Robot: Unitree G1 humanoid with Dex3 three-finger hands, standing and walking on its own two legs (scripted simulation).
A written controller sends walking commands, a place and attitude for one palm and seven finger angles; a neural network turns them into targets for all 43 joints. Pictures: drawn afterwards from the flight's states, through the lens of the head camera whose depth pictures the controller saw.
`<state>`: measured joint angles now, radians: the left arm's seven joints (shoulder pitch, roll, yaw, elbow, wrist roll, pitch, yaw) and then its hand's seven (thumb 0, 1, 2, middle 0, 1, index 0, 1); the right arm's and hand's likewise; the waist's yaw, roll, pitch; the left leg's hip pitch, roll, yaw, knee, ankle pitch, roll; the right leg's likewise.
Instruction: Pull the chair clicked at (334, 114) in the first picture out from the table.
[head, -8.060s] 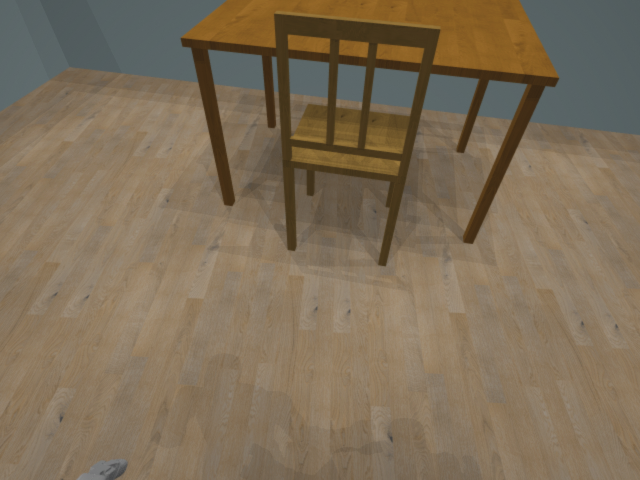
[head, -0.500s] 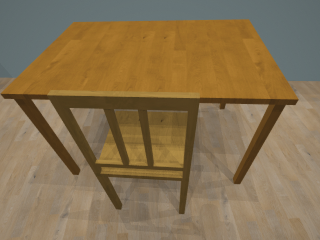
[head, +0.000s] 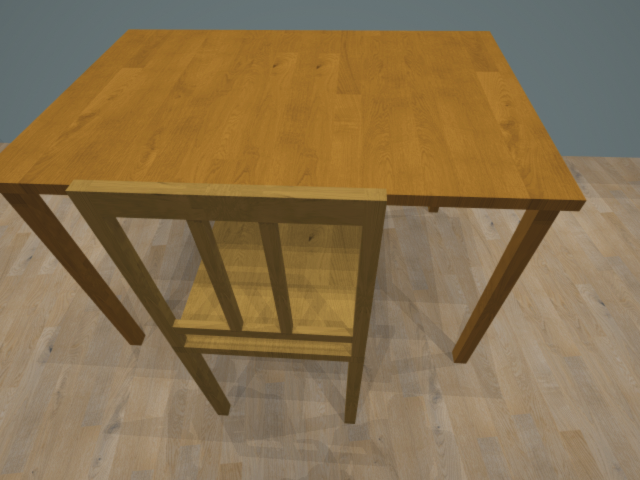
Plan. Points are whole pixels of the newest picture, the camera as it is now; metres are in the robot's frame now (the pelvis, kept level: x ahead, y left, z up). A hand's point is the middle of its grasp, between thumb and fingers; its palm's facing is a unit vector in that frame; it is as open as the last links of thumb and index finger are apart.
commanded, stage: look again from close up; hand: left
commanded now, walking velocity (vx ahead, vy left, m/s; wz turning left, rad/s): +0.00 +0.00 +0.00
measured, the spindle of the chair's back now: (220, 280) +0.43 +0.20 -0.06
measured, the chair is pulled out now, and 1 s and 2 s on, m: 0.00 0.00 0.00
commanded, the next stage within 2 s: raise the hand toward the chair's back in 0.82 s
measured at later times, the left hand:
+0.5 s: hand out of the picture -0.03 +0.14 -0.17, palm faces +0.03 -0.98 -0.20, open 7.4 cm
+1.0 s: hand out of the picture +0.01 +0.17 -0.14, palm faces +0.18 -0.95 -0.24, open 7.3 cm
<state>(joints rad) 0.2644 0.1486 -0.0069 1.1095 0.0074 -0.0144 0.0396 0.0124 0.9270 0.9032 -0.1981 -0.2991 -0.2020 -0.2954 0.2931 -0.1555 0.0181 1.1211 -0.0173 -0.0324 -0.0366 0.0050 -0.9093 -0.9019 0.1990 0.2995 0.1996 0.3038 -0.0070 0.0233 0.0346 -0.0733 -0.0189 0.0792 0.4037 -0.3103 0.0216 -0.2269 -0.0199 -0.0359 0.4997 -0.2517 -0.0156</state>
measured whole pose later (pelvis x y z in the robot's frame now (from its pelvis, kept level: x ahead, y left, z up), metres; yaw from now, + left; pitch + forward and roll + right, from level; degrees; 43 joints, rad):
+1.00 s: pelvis -0.02 -0.02 +0.00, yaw +0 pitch -2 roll +0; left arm 0.45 0.15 0.02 0.70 -0.08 0.03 0.08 0.05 0.95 0.90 -0.20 -0.30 -0.21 -0.29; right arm 0.36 -0.13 0.02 1.05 0.00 -0.12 -0.08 0.01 -0.91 -0.90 0.20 0.30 0.20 0.30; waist 0.00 0.03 0.05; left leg -0.11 0.03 0.06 0.45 -0.29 -0.02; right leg -0.23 0.02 -0.06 0.46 -0.20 -0.05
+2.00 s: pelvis -0.05 +0.00 -0.10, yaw +4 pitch +17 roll -2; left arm 0.43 0.25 0.09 -0.07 -0.21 -0.41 -0.25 0.00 -0.16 0.45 -0.09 -0.13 -0.09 -0.13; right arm 0.23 -0.29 -0.02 0.54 0.02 -0.24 -0.05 0.02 -0.90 -0.90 0.20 0.30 0.20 0.30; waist -0.02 0.01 -0.14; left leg -0.92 0.00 -0.01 1.22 -0.59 0.02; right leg -0.98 -0.05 -0.12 1.14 -0.46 -0.03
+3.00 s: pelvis -0.04 +0.00 -0.08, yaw +4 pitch +15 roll -2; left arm 0.28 0.30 0.23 0.10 -0.29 -0.34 -0.37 -0.01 -0.50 0.31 -0.06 -0.08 -0.06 -0.08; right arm 0.23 -0.26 0.02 0.55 0.02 -0.24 -0.03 0.01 -0.90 -0.90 0.20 0.30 0.20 0.30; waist -0.03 0.02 -0.13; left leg -0.81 0.01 -0.01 1.10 -0.56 0.02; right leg -0.86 -0.03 -0.12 1.03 -0.43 -0.03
